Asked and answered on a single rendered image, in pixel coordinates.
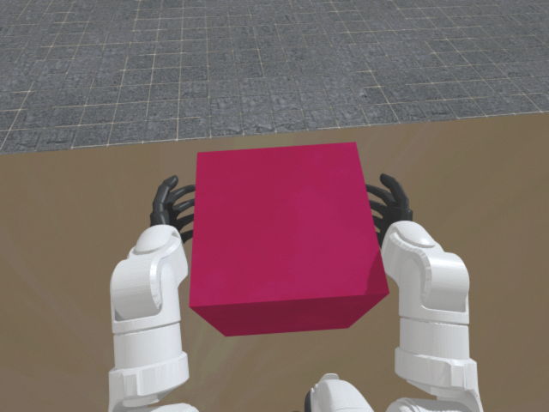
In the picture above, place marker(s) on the robot left hand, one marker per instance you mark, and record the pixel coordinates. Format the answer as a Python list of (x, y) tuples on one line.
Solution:
[(164, 213)]

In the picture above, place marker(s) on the carton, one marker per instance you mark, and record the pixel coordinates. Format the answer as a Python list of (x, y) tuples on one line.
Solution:
[(283, 240)]

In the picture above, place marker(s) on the right robot shin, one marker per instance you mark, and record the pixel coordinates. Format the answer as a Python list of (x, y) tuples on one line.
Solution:
[(328, 376)]

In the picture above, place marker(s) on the robot right forearm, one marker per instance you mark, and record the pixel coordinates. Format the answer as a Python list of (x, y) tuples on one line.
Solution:
[(433, 299)]

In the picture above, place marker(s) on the robot left forearm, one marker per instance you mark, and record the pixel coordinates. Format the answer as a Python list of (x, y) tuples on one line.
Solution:
[(149, 361)]

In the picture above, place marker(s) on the robot right hand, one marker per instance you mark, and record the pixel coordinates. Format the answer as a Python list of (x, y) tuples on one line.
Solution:
[(397, 208)]

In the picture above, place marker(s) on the right robot thigh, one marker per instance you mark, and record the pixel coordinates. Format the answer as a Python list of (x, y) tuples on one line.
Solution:
[(334, 395)]

